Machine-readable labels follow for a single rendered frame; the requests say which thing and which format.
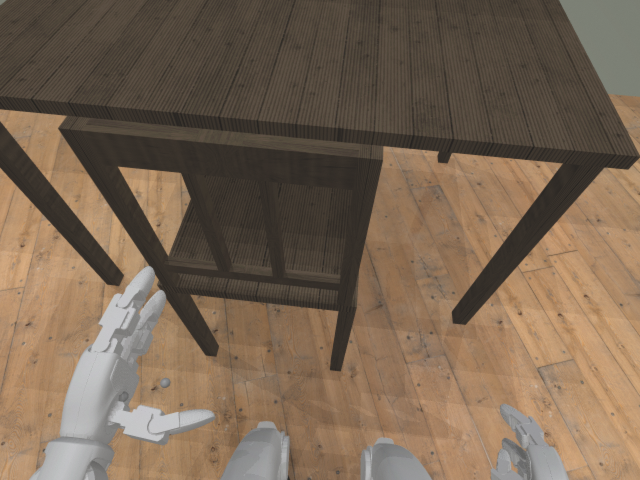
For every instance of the chair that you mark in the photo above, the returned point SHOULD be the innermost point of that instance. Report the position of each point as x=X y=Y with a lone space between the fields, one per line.
x=271 y=219

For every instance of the right robot thigh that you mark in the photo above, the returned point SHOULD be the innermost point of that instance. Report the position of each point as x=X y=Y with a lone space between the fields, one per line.
x=391 y=462

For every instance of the robot left hand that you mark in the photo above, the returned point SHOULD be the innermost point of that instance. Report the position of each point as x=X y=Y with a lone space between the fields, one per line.
x=108 y=367

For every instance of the robot left forearm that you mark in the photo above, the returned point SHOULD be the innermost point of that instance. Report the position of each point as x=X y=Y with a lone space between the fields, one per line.
x=75 y=459

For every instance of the robot right hand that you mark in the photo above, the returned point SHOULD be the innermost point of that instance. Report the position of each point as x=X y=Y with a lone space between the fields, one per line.
x=539 y=462

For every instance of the table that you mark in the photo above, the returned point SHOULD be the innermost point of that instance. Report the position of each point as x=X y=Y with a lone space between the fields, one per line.
x=499 y=78

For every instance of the robot left shin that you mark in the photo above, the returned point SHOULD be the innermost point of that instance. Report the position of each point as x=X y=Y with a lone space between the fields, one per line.
x=266 y=424

